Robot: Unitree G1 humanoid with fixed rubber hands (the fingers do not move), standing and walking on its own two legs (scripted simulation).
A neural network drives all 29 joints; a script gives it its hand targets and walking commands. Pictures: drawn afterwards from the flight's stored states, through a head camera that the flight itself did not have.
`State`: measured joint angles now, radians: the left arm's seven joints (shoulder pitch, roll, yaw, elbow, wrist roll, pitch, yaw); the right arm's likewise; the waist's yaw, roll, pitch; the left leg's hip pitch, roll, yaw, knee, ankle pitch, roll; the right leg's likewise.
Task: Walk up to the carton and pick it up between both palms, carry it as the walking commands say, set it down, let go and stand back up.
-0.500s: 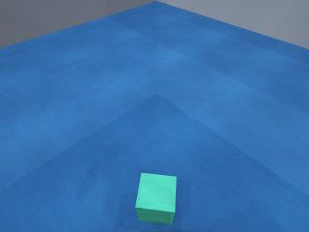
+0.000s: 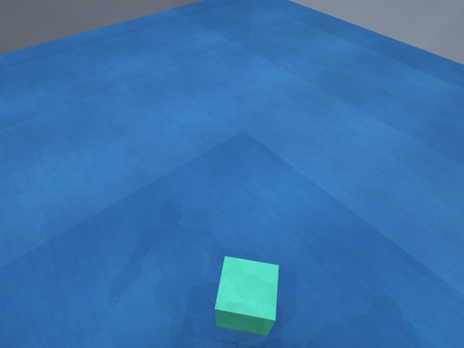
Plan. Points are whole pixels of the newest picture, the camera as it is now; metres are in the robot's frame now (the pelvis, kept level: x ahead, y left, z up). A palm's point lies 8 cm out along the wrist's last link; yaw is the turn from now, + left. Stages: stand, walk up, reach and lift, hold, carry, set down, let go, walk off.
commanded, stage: walk up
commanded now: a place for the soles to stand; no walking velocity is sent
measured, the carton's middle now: (246, 296) +0.42 -0.04 -0.65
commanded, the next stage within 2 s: none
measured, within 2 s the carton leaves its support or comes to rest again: neither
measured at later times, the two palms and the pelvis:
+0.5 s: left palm (64, 317) +0.20 +0.32 -0.08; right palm out of the picture +0.16 -0.33 -0.09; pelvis +0.06 +0.00 +0.00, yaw -4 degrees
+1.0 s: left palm out of the picture +0.15 +0.31 -0.09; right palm out of the picture +0.12 -0.34 -0.09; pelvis +0.04 -0.01 +0.01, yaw -6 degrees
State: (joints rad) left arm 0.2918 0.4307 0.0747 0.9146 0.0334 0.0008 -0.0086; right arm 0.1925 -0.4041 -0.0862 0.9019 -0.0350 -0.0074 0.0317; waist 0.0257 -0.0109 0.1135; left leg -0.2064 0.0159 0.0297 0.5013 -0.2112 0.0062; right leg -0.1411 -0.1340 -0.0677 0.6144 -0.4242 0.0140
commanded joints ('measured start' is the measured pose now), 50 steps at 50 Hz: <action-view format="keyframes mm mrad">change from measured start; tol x8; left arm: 1 9 133 13 -106 -28 -9 16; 8 54 125 15 -99 -22 3 26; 11 -78 266 36 -123 -31 -3 19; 50 -167 189 9 34 -42 -2 10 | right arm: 1 29 -248 -58 -88 -4 -13 -48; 10 -76 -216 3 -169 43 15 -42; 50 -115 -226 -5 5 45 1 -36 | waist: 1 -47 106 -73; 6 -32 166 -48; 12 -47 -16 -132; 14 -53 -100 -44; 16 -13 -3 -79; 21 -15 -51 -200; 35 -17 59 -123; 50 -11 -36 -106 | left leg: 1 248 289 -291 -165 142 225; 7 98 269 -136 -65 474 162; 9 65 208 -63 21 361 79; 12 117 19 -34 40 -128 7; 15 164 141 -87 -133 39 27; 16 61 143 -71 -125 55 32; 24 121 142 -16 -114 260 24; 29 107 131 -11 -145 86 27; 50 130 122 -5 -191 -135 29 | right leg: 1 -329 91 153 314 -140 -39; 7 -64 96 81 -50 99 -32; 10 4 -9 210 -206 606 -57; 11 -60 -80 297 -230 640 -117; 14 -218 -65 284 -208 472 -97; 16 -26 23 164 -143 450 -39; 20 58 -5 156 -141 642 -49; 50 -109 38 240 -256 347 -62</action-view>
